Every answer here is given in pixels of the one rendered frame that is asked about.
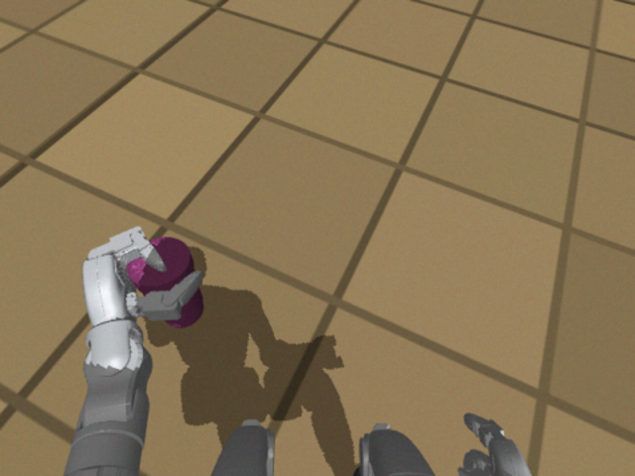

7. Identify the left robot hand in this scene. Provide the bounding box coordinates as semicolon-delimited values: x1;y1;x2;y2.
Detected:
82;226;203;328

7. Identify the cup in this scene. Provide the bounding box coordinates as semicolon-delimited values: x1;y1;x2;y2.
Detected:
126;237;203;328

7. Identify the left robot arm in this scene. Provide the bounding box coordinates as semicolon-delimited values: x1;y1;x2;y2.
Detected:
63;319;153;476

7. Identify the right robot hand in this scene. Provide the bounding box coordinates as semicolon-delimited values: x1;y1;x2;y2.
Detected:
457;414;532;476

